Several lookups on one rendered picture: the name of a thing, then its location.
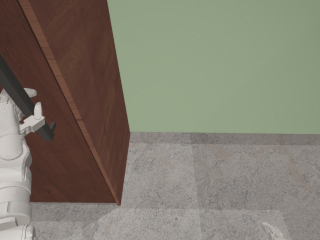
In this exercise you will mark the handle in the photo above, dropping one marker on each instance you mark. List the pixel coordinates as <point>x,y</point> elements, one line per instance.
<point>20,97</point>

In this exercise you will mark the robot left forearm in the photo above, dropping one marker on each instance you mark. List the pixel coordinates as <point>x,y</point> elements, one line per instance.
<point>15,182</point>

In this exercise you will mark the right robot hand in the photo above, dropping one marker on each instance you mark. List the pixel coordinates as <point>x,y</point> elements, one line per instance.
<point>273,232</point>

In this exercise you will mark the wardrobe door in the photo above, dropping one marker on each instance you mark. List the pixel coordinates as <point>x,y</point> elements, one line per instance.
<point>63,170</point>

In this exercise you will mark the left robot upper arm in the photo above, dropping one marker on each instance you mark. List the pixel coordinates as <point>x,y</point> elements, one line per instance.
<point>22,232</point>

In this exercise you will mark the left robot hand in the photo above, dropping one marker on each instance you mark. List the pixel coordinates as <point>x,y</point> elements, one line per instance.
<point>11,115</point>

